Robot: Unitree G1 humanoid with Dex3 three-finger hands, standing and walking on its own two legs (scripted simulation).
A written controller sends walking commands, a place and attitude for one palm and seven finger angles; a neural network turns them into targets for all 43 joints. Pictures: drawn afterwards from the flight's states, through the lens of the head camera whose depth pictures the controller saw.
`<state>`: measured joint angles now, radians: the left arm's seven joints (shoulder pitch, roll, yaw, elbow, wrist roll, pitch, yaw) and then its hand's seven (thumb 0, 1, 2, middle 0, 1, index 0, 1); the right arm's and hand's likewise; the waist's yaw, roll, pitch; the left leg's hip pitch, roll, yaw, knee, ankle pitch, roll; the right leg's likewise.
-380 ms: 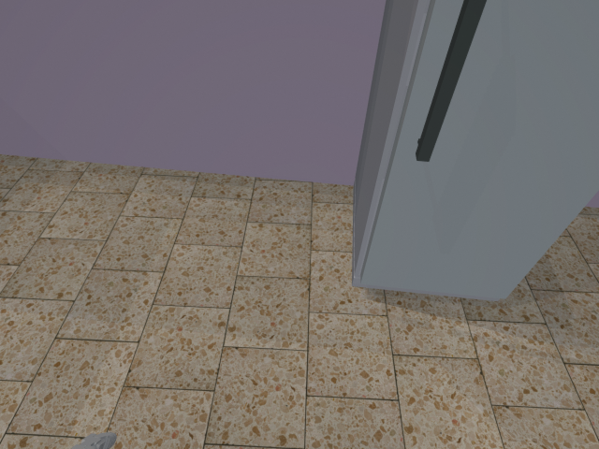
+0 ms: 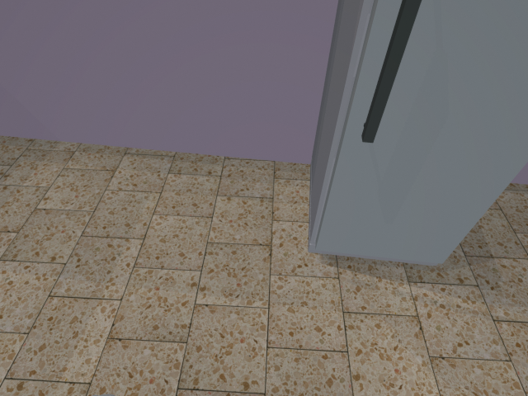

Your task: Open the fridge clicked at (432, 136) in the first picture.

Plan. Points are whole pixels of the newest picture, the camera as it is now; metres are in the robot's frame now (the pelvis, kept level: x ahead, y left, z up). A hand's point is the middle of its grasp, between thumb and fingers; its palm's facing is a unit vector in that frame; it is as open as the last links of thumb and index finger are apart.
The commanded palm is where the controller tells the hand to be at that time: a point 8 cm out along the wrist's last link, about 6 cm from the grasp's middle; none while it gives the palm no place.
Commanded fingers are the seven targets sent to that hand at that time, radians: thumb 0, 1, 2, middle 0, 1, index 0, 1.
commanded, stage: stand and wait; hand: left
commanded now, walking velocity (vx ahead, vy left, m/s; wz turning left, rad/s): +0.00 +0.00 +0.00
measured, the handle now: (394, 45) +0.78 -0.23 +0.19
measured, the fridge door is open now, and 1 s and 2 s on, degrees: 0 0 0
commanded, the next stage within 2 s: look at it before walking up in 0.44 s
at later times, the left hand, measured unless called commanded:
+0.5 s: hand out of the picture +0.08 +0.24 -0.15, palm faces -0.03 -0.94 -0.34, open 7.3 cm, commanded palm none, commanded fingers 0.00 0.90 0.90 -0.20 -0.30 -0.20 -0.30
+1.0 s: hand out of the picture +0.08 +0.24 -0.15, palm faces -0.03 -0.94 -0.34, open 7.3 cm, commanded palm none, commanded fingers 0.00 0.90 0.90 -0.20 -0.30 -0.20 -0.30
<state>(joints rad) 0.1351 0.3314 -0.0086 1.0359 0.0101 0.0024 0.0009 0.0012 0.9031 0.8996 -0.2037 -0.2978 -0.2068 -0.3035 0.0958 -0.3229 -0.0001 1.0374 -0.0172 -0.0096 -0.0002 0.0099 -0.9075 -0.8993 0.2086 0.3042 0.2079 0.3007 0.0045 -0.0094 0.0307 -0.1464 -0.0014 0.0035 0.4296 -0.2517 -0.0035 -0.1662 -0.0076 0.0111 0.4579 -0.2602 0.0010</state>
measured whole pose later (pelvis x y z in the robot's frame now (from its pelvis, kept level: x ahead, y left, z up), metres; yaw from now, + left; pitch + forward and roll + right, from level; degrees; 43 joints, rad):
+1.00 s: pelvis +0.00 -0.01 +0.00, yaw +0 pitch -2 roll +0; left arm 0.13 0.34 0.00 1.09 0.01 -0.01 0.00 0.00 0.90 0.90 -0.20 -0.30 -0.21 -0.30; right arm 0.11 -0.33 0.00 1.11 -0.01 -0.01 0.00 0.01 -0.91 -0.90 0.21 0.30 0.21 0.30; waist 0.00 -0.01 0.04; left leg -0.12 0.02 0.00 0.37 -0.22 -0.02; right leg -0.14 0.01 0.01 0.39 -0.22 -0.01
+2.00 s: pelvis -0.04 +0.01 -0.01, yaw -23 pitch +2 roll +1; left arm 0.25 0.25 0.07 0.92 0.02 0.05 0.00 0.00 0.90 0.90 -0.20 -0.30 -0.21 -0.30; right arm 0.11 -0.23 -0.05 0.90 0.00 0.02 -0.03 0.01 -0.91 -0.90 0.20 0.30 0.20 0.30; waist 0.05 -0.04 0.04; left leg -0.30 0.00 -0.03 0.63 -0.38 -0.04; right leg -0.36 0.12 0.20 0.49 -0.14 -0.03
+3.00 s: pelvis -0.06 +0.04 +0.00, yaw -60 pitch -1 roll -1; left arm 0.21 0.27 0.11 0.92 0.02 0.09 -0.03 0.00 0.91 0.90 -0.20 -0.30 -0.20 -0.30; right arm 0.23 -0.17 -0.02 0.89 -0.03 0.01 -0.03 0.01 -0.91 -0.90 0.21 0.30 0.21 0.30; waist 0.01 -0.05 0.06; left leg -0.22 0.09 0.17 0.50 -0.27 0.01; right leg -0.50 0.01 0.01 1.13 -0.39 0.06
